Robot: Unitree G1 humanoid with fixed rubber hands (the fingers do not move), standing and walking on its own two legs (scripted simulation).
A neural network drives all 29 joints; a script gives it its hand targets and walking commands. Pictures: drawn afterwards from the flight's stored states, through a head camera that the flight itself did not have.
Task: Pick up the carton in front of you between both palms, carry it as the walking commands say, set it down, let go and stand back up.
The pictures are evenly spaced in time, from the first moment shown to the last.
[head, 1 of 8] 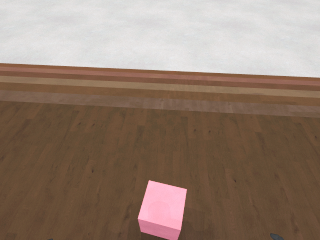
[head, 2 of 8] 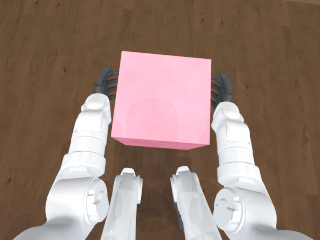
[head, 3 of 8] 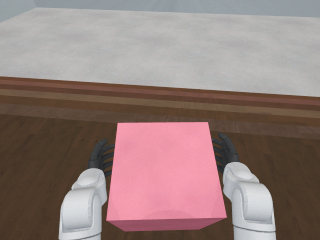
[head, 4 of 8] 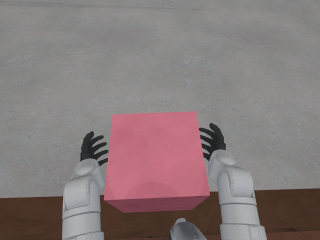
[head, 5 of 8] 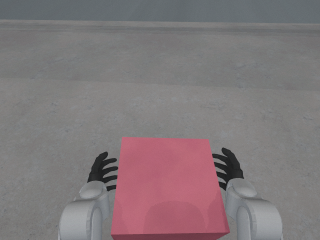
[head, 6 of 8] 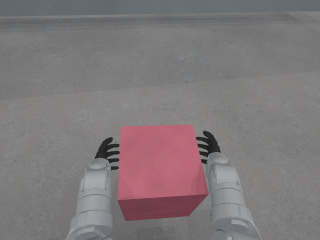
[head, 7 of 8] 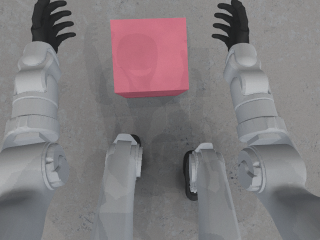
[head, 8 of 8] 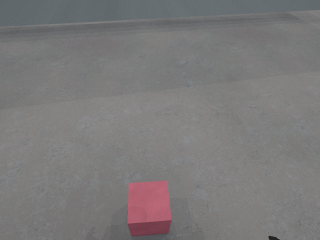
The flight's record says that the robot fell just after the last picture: no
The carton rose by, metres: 0.68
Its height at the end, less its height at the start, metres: -0.83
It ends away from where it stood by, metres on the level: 5.30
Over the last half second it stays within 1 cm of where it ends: yes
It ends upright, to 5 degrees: yes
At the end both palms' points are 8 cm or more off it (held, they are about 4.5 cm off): yes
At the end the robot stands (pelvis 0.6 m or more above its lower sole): yes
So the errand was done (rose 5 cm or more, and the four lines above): yes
